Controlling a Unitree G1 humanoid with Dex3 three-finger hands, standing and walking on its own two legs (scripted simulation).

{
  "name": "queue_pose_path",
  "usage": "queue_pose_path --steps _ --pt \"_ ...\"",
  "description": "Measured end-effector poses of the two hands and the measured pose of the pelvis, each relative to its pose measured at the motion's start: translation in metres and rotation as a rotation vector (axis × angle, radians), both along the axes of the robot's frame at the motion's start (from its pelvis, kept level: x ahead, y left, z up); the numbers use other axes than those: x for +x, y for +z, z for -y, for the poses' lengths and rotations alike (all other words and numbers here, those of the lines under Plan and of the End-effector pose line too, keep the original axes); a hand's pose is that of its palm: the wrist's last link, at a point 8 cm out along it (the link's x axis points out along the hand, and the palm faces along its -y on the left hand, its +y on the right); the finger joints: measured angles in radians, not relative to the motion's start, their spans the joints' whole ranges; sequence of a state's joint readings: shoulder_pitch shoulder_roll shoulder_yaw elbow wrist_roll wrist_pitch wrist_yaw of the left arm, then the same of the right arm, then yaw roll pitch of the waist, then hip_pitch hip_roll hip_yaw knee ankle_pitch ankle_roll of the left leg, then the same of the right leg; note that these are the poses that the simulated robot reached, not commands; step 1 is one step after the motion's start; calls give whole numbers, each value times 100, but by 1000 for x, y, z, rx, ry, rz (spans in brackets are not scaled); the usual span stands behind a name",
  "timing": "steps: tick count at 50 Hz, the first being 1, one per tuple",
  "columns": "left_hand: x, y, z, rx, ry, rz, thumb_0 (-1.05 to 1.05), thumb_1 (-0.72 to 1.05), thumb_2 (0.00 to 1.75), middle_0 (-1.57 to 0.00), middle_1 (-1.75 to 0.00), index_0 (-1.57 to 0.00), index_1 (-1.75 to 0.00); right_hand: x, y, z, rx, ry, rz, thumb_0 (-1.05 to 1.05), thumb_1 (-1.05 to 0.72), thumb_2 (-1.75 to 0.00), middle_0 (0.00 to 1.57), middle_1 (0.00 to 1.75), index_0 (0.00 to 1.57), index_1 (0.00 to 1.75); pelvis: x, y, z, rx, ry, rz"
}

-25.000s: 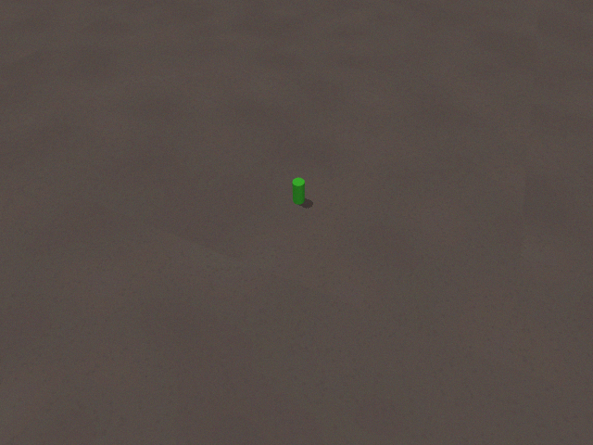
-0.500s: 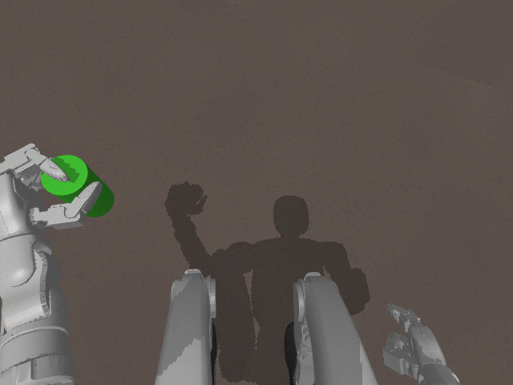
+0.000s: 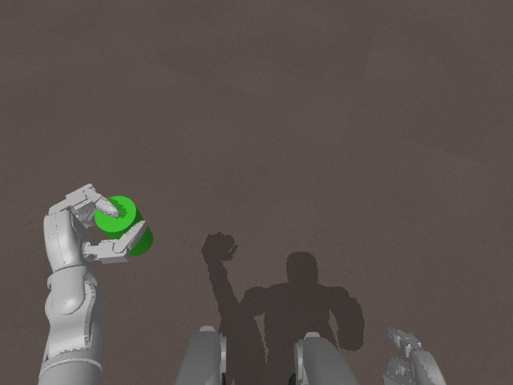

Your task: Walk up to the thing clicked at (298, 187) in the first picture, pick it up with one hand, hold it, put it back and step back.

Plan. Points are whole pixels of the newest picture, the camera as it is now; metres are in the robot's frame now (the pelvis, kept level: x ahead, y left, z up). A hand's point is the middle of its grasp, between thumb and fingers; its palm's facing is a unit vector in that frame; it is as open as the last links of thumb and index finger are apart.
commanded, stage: lift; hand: left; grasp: from above
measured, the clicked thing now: (127, 228) +0.36 +0.23 -0.02
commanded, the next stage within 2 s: hold in 0.76 s
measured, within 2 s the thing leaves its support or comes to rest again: neither
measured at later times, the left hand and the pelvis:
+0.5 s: hand (114, 204) +0.35 +0.21 +0.09, palm faces +0.35 -0.93 -0.03, open 6.5 cm; pelvis +0.01 +0.00 +0.05, yaw +1 degrees
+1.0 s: hand (117, 189) +0.36 +0.20 +0.11, palm faces +0.37 -0.93 -0.02, open 6.6 cm; pelvis +0.03 -0.01 +0.07, yaw +1 degrees
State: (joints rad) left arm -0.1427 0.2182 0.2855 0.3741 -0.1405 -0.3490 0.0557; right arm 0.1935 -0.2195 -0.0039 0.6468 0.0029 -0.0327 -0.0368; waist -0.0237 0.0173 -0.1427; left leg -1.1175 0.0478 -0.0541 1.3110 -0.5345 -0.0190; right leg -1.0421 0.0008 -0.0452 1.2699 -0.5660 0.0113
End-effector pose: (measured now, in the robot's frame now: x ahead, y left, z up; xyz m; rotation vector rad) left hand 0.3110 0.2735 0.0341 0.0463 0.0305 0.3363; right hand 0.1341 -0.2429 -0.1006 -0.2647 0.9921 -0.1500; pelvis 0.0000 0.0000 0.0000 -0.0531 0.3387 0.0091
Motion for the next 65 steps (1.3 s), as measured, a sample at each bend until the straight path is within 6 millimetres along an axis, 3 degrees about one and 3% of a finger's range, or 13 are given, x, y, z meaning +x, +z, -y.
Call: queue_pose_path --steps 11,22,43,65 --pt "-5 32 10 2 20 14 -7 -19 96 -63 -106 -118 -127 -5 24 -6 17 9 -7 1 -89 -89 21 30 21 30 4 27 1 9 7 61" --pt "-3 54 22 -10 21 24 -7 -18 96 -63 -105 -117 -125 5 43 -7 26 15 14 1 -90 -89 21 30 21 30 11 46 4 19 7 103" --pt "7 75 33 -21 37 30 -7 -20 97 -64 -104 -114 -125 20 61 -4 19 14 11 1 -91 -90 21 30 20 30 26 64 6 27 7 149" --pt "2 90 40 -19 48 39 -7 -19 93 -65 -108 -120 -129 23 72 -4 27 13 29 1 -92 -90 21 30 20 30 28 74 7 33 5 190"
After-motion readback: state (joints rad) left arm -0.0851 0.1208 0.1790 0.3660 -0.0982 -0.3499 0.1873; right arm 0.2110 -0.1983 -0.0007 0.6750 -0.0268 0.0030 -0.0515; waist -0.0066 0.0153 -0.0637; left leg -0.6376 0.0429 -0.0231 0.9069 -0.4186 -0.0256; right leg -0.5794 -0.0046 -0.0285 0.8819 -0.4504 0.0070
